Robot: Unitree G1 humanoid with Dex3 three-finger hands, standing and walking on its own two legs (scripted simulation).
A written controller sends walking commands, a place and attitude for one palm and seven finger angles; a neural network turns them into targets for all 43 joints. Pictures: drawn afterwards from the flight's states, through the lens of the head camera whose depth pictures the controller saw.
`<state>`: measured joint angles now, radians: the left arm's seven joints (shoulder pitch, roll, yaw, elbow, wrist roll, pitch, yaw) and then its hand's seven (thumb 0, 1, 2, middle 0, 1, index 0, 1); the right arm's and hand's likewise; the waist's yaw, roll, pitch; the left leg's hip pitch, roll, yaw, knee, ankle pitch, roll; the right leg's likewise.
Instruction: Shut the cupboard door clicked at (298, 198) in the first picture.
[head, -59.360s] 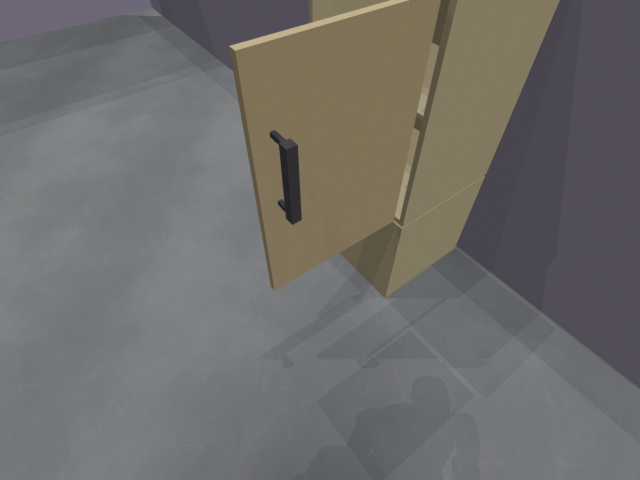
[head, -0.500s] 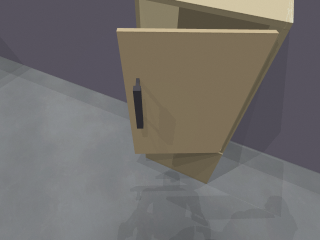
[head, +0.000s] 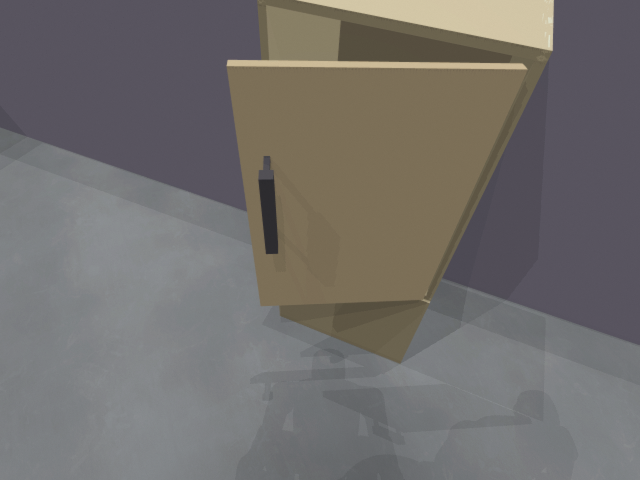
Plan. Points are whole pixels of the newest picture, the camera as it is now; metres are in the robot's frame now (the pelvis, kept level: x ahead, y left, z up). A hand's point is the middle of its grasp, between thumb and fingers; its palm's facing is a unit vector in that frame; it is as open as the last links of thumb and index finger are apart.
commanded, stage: look again from close up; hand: left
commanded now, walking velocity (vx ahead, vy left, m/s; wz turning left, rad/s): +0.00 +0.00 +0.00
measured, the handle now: (269, 207) +0.53 +0.11 +0.01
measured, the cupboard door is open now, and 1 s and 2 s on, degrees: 27 27 27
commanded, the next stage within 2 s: shuffle to correct the standing spot in 0.58 s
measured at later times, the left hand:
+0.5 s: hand out of the picture +0.04 +0.20 -0.18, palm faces +0.02 -0.97 -0.23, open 7.4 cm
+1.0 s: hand out of the picture +0.05 +0.16 -0.19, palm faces +0.04 -0.98 -0.19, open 7.4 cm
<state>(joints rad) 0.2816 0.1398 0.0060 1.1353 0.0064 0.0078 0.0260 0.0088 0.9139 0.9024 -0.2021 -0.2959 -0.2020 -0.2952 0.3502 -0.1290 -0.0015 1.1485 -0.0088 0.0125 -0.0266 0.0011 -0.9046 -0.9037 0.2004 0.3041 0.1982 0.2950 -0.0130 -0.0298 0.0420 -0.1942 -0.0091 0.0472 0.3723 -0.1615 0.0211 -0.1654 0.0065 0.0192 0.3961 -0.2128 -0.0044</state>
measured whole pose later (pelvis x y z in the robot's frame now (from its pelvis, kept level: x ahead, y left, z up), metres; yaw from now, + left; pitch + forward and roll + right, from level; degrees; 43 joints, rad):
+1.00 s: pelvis +0.06 -0.02 -0.01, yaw +2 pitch +1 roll +1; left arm 0.30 0.19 0.00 1.07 0.02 0.00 0.01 0.01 0.91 0.90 -0.20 -0.30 -0.20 -0.30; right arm 0.27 -0.15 0.00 1.09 -0.02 0.00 -0.02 0.00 -0.90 -0.90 0.20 0.30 0.20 0.30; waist -0.01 -0.03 0.01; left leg -0.24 -0.01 0.00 0.55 -0.33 0.00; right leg -0.18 0.01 -0.03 0.55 -0.39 -0.03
